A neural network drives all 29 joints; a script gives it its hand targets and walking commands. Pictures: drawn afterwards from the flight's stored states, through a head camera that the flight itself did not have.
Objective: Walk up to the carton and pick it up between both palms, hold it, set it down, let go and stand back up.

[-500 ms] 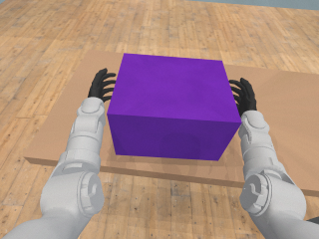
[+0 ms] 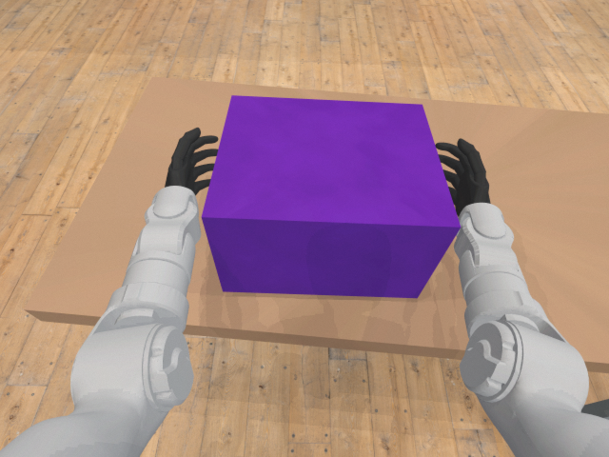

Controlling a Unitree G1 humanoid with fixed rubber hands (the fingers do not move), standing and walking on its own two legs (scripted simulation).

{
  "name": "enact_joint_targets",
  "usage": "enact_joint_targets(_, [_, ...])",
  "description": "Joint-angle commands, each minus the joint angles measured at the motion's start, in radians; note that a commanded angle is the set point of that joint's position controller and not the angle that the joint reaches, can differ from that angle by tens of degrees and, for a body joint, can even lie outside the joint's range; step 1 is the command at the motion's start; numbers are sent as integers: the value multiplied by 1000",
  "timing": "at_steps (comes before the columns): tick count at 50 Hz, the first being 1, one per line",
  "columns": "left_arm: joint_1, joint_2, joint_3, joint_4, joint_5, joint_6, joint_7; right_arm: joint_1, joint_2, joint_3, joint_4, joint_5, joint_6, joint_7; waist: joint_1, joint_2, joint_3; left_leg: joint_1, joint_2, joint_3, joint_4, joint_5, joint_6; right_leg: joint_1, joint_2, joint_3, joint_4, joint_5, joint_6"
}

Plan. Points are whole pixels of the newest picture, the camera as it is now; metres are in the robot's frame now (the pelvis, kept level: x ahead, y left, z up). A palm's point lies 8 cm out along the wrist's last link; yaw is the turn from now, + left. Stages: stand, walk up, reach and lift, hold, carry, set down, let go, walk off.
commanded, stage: set down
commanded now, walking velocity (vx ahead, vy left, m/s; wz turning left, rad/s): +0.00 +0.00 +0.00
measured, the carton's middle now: (324, 196) +0.48 +0.01 +0.03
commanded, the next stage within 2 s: none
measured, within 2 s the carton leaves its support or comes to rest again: rests again in 0.66 s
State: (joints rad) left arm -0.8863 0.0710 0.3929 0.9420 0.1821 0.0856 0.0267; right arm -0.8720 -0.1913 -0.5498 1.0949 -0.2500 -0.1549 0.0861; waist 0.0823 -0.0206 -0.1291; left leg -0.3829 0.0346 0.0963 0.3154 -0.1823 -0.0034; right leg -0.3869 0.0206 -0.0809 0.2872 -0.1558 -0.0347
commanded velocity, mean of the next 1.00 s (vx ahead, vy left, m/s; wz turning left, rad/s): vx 0.00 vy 0.00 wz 0.00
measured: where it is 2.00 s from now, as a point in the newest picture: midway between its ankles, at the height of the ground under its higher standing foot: outside the picture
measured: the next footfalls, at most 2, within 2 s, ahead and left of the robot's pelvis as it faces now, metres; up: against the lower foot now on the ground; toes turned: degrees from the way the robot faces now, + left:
none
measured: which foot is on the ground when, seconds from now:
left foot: down 0.00-1.00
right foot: down 0.00-1.00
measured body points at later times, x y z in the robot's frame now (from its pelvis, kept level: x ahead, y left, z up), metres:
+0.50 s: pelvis -0.02 +0.00 +0.00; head +0.04 +0.01 +0.44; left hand +0.42 +0.22 +0.08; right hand +0.45 -0.17 +0.08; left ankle -0.04 +0.11 -0.75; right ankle -0.03 -0.09 -0.75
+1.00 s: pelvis -0.01 +0.01 +0.00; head +0.06 +0.02 +0.44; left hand +0.43 +0.23 +0.08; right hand +0.46 -0.16 +0.08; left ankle -0.04 +0.11 -0.75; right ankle -0.03 -0.09 -0.75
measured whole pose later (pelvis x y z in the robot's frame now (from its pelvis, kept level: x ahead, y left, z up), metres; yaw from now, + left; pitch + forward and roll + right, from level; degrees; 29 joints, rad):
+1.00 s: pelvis -0.01 +0.01 +0.00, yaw +0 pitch +15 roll -1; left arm -0.91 0.07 0.43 1.03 0.22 -0.01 0.03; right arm -0.90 -0.20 -0.60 1.16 -0.28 -0.20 0.10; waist 0.10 -0.02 -0.12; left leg -0.41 0.03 0.10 0.33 -0.18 0.01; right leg -0.40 0.01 -0.10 0.28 -0.14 -0.02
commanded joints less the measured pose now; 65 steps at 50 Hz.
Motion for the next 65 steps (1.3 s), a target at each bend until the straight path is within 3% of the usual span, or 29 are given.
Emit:
enact_joint_targets(1, [-548, -376, -146, -51, -11, -128, -96, -627, 549, 366, -158, -24, -90, 110, 44, -165, -656, -254, -36, 16, -26, 303, 67, 798, -106, 67, 254, 1018, 129])
enact_joint_targets(2, [-544, -370, -128, -28, 0, -137, -102, -629, 558, 371, -163, -34, -92, 105, 42, -182, -655, -338, -43, 13, -63, 222, 85, 875, -128, 87, 278, 1062, 138])
enact_joint_targets(4, [-550, -381, -132, -29, 9, -147, -106, -609, 548, 360, -157, -43, -95, 101, 29, -159, -652, -245, -36, -1, -76, 248, 92, 789, -127, 77, 269, 1004, 149])
enact_joint_targets(6, [-567, -407, -163, -37, 10, -149, -96, -606, 530, 336, -125, -38, -99, 115, 22, -99, -652, 1, -14, -11, -21, 386, 61, 534, -81, 25, 201, 768, 123])
enact_joint_targets(9, [-586, -459, -214, -42, 9, -133, -64, -589, 450, 266, -28, -35, -102, 150, 4, 20, -644, 473, 45, -33, 107, 656, -14, 13, -1, -55, 48, 314, 48])
enact_joint_targets(11, [-581, -482, -239, -37, 3, -124, -53, -590, 413, 248, -7, -26, -106, 161, 13, 60, -657, 571, 58, -34, 149, 723, -40, -109, 18, -65, -23, 192, 11])
enact_joint_targets(15, [-578, -438, -242, -36, -34, -131, -56, -622, 386, 255, -18, -8, -106, 151, 22, 24, -637, 348, 32, -20, 115, 634, -31, 106, 3, -38, 24, 339, 26])
enact_joint_targets(22, [-646, -307, -162, 0, -30, -142, -63, -679, 360, 230, -27, -10, -74, 131, 28, -67, -560, 75, -9, 11, 19, 307, 18, 335, -41, 9, 77, 392, 77])
enact_joint_targets(27, [-657, -240, -87, 27, -3, -166, -64, -670, 357, 214, -64, -27, -57, 118, 40, -112, -612, -46, -25, 22, -30, 197, 43, 482, -65, 32, 117, 469, 100])
enact_joint_targets(31, [-636, -261, -61, 39, 35, -165, -68, -632, 373, 192, -69, -46, -48, 113, 29, -90, -616, -27, -22, 21, -42, 199, 42, 478, -66, 32, 107, 455, 99])
enact_joint_targets(34, [-613, -326, -82, 36, 48, -162, -74, -618, 409, 185, -63, -66, -56, 125, 21, -51, -610, 66, -15, 14, -21, 270, 22, 396, -51, 10, 88, 415, 81])
enact_joint_targets(40, [-588, -381, -132, 5, 46, -153, -60, -595, 370, 141, -30, -84, -84, 146, 6, 16, -595, 322, 20, -10, 68, 509, -22, 106, -10, -43, 28, 248, 42])
enact_joint_targets(46, [-525, -361, -129, 3, 42, -132, -49, -577, 320, 151, 20, -62, -89, 146, 12, 12, -491, 414, 39, -26, 124, 664, -27, -4, 7, -52, -11, 207, 31])
enact_joint_targets(54, [-469, -224, -47, -21, 60, -145, -43, -512, 280, 180, -10, -34, -70, 105, 23, -59, -474, 110, -10, 8, 40, 440, 23, 331, -35, 11, 72, 444, 77])
enact_joint_targets(59, [-445, -324, -27, 26, 108, -166, -96, -484, 460, 214, -57, -86, -66, 114, 15, -86, -483, -54, -28, 13, -33, 271, 64, 506, -75, 39, 119, 558, 106])
enact_joint_targets(65, [-436, -352, -30, 29, 123, -169, -110, -443, 478, 196, -69, -111, -56, 116, 4, -66, -454, 13, -23, 7, -36, 262, 53, 418, -64, 21, 97, 444, 95])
